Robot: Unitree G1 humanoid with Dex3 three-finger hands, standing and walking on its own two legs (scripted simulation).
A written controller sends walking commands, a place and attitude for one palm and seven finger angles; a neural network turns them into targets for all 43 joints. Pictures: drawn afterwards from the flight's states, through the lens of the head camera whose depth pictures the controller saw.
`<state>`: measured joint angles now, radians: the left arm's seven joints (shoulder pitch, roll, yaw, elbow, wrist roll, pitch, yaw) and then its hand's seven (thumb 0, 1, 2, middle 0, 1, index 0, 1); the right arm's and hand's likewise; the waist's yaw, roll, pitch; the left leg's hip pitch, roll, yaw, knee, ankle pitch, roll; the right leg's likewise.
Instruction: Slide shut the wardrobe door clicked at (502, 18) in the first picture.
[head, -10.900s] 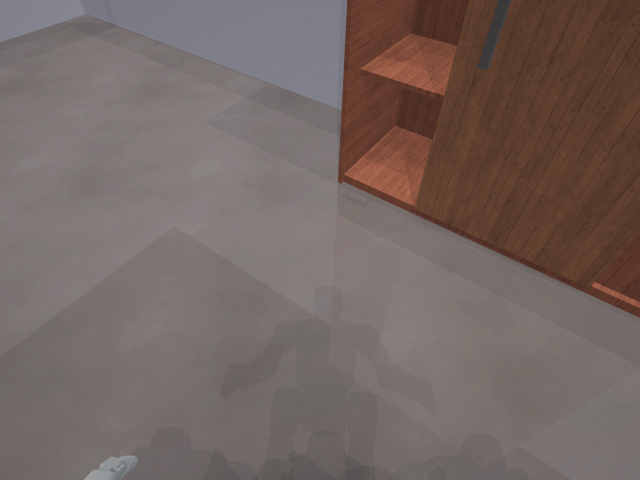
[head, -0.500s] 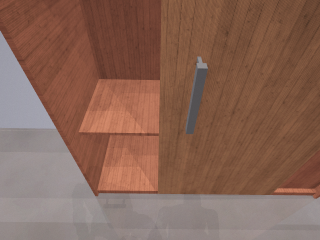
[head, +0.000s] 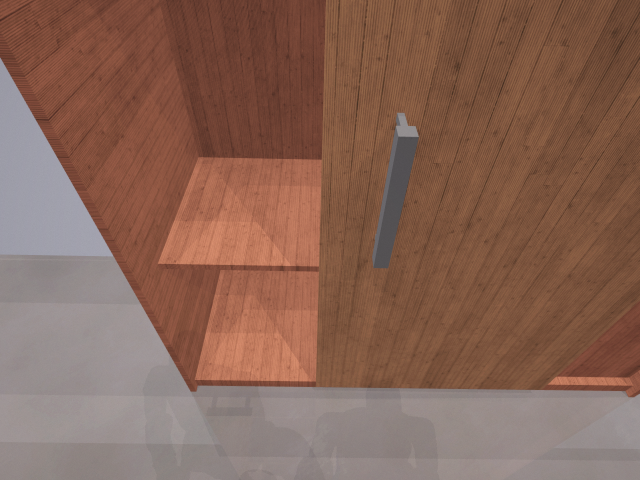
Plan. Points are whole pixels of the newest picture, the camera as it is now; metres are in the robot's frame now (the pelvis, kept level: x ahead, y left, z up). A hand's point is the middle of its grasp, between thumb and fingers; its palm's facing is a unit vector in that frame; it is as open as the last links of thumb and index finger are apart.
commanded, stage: look again from close up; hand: right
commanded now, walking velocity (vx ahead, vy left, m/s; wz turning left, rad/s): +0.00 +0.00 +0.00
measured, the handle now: (389, 197) +0.51 -0.08 +0.08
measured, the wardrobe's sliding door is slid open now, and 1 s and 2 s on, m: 0.38 0.38 0.38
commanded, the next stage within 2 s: raise the hand with hooked fingers in 0.38 s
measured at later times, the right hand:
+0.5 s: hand out of the picture -0.04 -0.15 -0.18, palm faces +0.06 +0.99 -0.16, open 7.4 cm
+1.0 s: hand out of the picture +0.13 -0.19 -0.03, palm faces +0.07 +1.00 -0.01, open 9.1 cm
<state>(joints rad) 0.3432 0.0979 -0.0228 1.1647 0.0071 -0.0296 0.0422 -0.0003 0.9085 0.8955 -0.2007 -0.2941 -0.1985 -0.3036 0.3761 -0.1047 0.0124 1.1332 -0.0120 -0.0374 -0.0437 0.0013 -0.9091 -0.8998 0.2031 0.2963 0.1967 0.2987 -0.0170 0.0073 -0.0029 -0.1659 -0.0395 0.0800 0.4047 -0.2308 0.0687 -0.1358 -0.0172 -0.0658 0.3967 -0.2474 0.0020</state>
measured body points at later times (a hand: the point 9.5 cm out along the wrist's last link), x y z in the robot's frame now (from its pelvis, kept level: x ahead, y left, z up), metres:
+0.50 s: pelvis +0.00 +0.00 +0.00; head +0.00 +0.00 +0.45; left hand -0.03 +0.20 -0.16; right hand -0.04 -0.20 -0.16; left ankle -0.01 +0.07 -0.74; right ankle -0.02 -0.12 -0.74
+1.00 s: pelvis -0.04 -0.02 -0.07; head -0.02 -0.03 +0.38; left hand +0.22 +0.20 -0.09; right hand +0.12 -0.24 -0.03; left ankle -0.01 +0.07 -0.74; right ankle -0.02 -0.12 -0.74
